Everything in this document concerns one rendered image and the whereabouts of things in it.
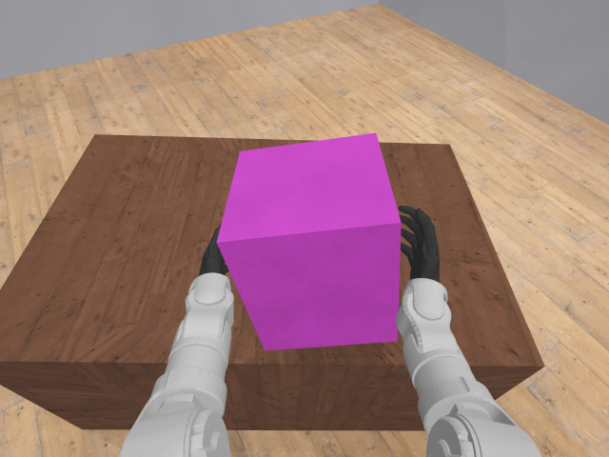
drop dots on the pedestal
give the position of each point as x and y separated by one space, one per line
90 311

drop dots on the right robot forearm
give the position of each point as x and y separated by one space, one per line
439 372

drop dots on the left robot forearm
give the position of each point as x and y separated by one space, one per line
197 363

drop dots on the carton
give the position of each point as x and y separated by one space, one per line
311 236

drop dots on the right robot upper arm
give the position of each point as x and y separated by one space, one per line
458 435

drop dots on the robot right hand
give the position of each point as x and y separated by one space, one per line
423 257

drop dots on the left robot upper arm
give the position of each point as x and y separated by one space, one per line
193 432

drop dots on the robot left hand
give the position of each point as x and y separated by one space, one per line
213 260

